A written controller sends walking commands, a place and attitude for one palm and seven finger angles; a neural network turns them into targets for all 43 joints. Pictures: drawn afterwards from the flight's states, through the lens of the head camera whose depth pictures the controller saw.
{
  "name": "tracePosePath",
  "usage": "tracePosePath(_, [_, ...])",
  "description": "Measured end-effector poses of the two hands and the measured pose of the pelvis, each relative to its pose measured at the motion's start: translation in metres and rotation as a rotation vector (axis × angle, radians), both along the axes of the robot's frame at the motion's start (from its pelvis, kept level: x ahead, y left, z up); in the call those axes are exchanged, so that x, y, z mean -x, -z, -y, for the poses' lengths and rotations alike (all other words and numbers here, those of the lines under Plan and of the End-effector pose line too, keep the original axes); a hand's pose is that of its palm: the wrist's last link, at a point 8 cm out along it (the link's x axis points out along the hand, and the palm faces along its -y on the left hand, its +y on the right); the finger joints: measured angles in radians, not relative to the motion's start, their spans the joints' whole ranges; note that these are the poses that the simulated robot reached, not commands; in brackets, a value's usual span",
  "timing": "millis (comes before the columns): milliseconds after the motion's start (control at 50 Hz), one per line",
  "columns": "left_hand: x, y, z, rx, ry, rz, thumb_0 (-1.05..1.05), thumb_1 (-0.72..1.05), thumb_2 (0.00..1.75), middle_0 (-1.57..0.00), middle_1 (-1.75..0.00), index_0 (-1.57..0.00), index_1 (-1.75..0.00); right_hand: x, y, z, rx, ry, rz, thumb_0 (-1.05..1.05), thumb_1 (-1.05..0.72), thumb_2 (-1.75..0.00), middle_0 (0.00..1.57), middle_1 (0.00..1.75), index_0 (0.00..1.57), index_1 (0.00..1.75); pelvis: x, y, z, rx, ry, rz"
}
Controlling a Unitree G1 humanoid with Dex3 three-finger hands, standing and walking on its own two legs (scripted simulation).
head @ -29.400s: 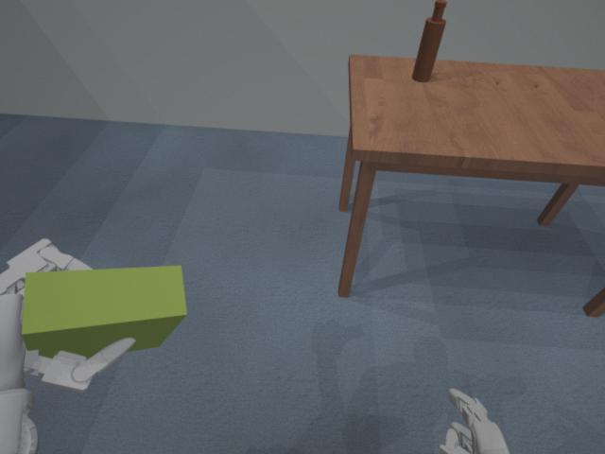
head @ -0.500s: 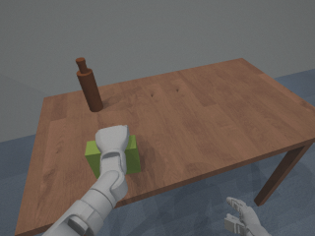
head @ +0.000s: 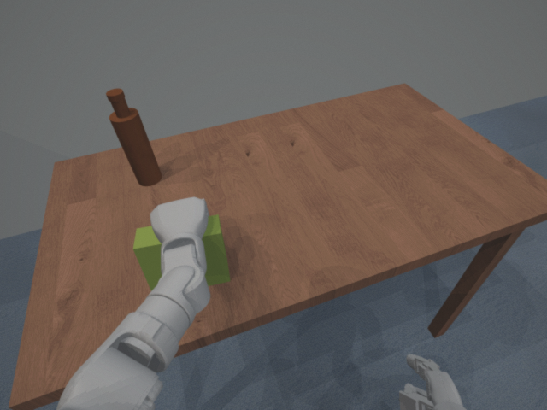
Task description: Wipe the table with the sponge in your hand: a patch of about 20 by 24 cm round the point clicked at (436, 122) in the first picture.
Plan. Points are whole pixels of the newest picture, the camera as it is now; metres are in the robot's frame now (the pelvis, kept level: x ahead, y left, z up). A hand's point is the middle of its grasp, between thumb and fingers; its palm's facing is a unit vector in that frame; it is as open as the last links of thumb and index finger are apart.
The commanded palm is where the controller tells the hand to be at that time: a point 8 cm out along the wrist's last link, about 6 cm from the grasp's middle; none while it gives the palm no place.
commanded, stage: wipe forward along the third lane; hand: left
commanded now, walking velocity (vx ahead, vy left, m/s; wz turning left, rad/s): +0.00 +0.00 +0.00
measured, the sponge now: (188, 264) +0.36 +0.19 -0.01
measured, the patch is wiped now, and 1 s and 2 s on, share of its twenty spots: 0.75 0.95 0.95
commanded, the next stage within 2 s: wipe back along the third lane in 1.14 s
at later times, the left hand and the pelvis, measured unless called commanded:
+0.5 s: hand (188, 217) +0.43 +0.19 +0.04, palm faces -0.09 -0.01 -1.00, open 9.4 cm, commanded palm +0.41 +0.20 +0.07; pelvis -0.01 -0.01 -0.01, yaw -1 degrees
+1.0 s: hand (183, 199) +0.47 +0.22 +0.04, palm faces -0.10 -0.02 -0.99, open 9.4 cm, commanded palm +0.46 +0.23 +0.07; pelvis +0.00 +0.01 -0.01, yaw -1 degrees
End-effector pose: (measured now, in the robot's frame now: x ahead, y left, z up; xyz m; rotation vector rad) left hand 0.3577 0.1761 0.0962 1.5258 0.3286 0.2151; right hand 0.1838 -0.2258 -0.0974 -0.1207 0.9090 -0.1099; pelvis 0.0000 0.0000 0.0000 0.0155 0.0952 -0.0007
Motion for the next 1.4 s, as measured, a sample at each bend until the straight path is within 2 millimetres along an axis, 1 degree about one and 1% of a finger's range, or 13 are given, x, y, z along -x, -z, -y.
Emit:
tracePosePath(220, [-0.023, -0.002, -0.003, -0.029, -0.001, -0.009, 0.00, -0.57, 1.19, -0.82, -1.40, -0.88, -1.36, 0.042, 0.017, 0.017, 0.027, 0.058, -0.077, 0.01, -0.91, -0.90, 0.20, 0.30, 0.20, 0.30, 0.009, 0.004, 0.005, -0.003, 0.001, -0.037])
tracePosePath(400, [-0.043, -0.002, -0.007, -0.034, -0.007, -0.022, 0.01, -0.57, 1.19, -0.82, -1.40, -0.88, -1.36, 0.076, 0.028, 0.030, 0.041, 0.110, -0.146, 0.01, -0.91, -0.90, 0.20, 0.30, 0.20, 0.30, 0.009, 0.005, 0.006, -0.002, 0.009, -0.070])
tracePosePath(500, [-0.053, -0.002, -0.012, -0.031, -0.013, -0.025, 0.01, -0.57, 1.19, -0.83, -1.40, -0.88, -1.36, 0.089, 0.030, 0.035, 0.051, 0.129, -0.172, 0.01, -0.91, -0.90, 0.20, 0.30, 0.20, 0.30, 0.008, 0.006, 0.006, 0.000, 0.010, -0.085])
tracePosePath(640, [-0.072, -0.003, -0.019, -0.034, -0.021, -0.032, 0.01, -0.57, 1.19, -0.82, -1.40, -0.88, -1.37, 0.099, 0.030, 0.038, 0.063, 0.149, -0.194, 0.01, -0.91, -0.90, 0.20, 0.30, 0.20, 0.30, 0.006, 0.007, 0.005, 0.004, 0.013, -0.113])
tracePosePath(760, [-0.085, -0.002, -0.026, -0.030, -0.024, -0.040, 0.01, -0.57, 1.19, -0.82, -1.40, -0.88, -1.37, 0.105, 0.030, 0.036, 0.068, 0.161, -0.216, 0.01, -0.91, -0.90, 0.20, 0.30, 0.20, 0.30, 0.002, 0.007, 0.001, 0.009, 0.017, -0.134])
tracePosePath(880, [-0.092, -0.001, -0.030, -0.028, -0.012, -0.045, 0.01, -0.57, 1.19, -0.83, -1.40, -0.88, -1.37, 0.108, 0.030, 0.031, 0.069, 0.164, -0.233, 0.01, -0.91, -0.90, 0.20, 0.30, 0.20, 0.30, -0.002, 0.007, -0.005, 0.015, 0.016, -0.147])
tracePosePath(1060, [-0.105, -0.003, -0.039, -0.034, -0.016, -0.029, 0.01, -0.57, 1.19, -0.83, -1.40, -0.88, -1.38, 0.114, 0.029, 0.022, 0.075, 0.169, -0.243, 0.00, -0.91, -0.90, 0.20, 0.30, 0.20, 0.30, -0.001, 0.009, -0.013, 0.021, 0.014, -0.169])
tracePosePath(1160, [-0.113, -0.002, -0.043, -0.037, -0.024, -0.039, 0.01, -0.57, 1.19, -0.82, -1.41, -0.88, -1.39, 0.124, 0.031, 0.018, 0.078, 0.180, -0.267, 0.00, -0.91, -0.90, 0.20, 0.30, 0.20, 0.30, 0.000, 0.011, -0.018, 0.024, 0.015, -0.186])
tracePosePath(1300, [-0.125, -0.002, -0.048, -0.042, -0.028, -0.046, 0.01, -0.57, 1.19, -0.83, -1.41, -0.88, -1.39, 0.144, 0.033, 0.013, 0.084, 0.204, -0.310, 0.00, -0.91, -0.90, 0.20, 0.30, 0.20, 0.30, 0.000, 0.013, -0.023, 0.029, 0.017, -0.207])
tracePosePath(1400, [-0.125, 0.000, -0.048, -0.051, -0.009, -0.034, 0.01, -0.57, 1.19, -0.82, -1.41, -0.87, -1.39, 0.156, 0.034, 0.009, 0.073, 0.216, -0.344, 0.00, -0.91, -0.90, 0.20, 0.30, 0.20, 0.30, -0.004, 0.013, -0.027, 0.031, 0.025, -0.214])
